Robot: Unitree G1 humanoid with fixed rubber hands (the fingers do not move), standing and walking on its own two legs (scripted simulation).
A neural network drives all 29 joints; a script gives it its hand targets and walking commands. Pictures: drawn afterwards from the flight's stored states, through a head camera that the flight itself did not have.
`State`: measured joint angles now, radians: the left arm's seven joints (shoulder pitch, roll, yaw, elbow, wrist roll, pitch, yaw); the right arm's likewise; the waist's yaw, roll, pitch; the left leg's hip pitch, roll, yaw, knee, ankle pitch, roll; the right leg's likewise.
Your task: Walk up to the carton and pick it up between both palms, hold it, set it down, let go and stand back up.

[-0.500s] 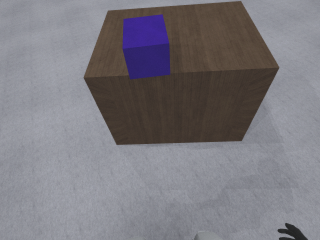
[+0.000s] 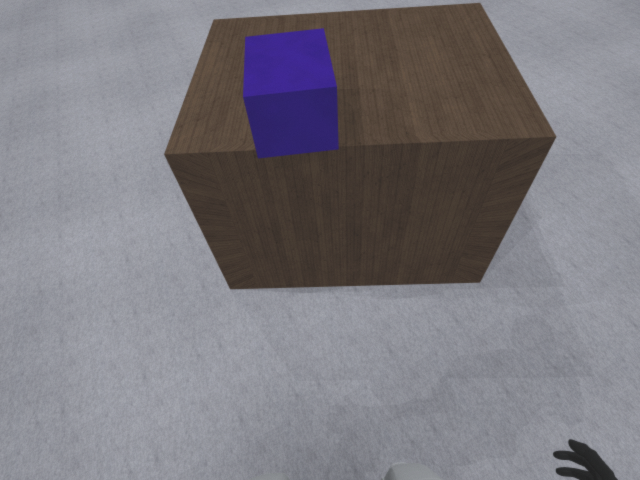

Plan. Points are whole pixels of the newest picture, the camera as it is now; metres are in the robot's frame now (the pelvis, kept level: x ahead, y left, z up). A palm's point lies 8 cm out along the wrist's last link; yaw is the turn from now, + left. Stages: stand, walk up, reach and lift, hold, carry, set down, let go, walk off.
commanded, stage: walk up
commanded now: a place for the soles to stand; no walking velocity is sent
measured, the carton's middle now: (291, 92) +0.89 +0.09 -0.04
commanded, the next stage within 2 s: none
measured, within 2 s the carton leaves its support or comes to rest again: neither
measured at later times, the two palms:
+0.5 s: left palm out of the picture +0.06 +0.31 -0.10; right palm out of the picture +0.09 -0.31 -0.10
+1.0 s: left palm out of the picture +0.06 +0.31 -0.10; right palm out of the picture +0.08 -0.31 -0.10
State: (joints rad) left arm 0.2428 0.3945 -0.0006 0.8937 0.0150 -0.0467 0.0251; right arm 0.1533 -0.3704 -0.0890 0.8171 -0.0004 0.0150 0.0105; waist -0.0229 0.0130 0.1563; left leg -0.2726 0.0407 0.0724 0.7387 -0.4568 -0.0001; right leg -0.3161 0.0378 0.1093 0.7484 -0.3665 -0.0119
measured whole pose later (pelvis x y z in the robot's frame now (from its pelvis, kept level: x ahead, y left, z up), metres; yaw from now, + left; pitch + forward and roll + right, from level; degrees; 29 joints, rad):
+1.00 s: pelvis -0.01 +0.00 +0.00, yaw -1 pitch -4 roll +1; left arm 0.23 0.40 0.00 0.91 0.01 -0.05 0.03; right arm 0.16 -0.37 -0.09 0.82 0.00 0.01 0.02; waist -0.02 0.00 0.15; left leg -0.28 0.05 0.08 0.73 -0.37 0.00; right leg -0.31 0.02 0.11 0.75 -0.35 0.01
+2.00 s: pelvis -0.01 +0.00 +0.00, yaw -1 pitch -4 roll +1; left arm 0.23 0.40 0.00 0.93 0.02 -0.05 0.02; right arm 0.15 -0.37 -0.09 0.82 0.00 0.02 0.02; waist -0.02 0.02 0.14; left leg -0.28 0.04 0.08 0.74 -0.43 0.01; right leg -0.31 0.01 0.11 0.74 -0.36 0.02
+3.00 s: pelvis +0.07 +0.09 +0.02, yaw +0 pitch -3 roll -4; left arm 0.30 0.42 0.00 0.93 -0.01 -0.07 0.00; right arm 0.28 -0.39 -0.09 0.82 0.00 -0.06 0.03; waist -0.03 0.01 0.09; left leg -0.21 0.02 0.08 0.64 -0.38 0.06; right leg -0.37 0.03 0.11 1.02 -0.36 -0.01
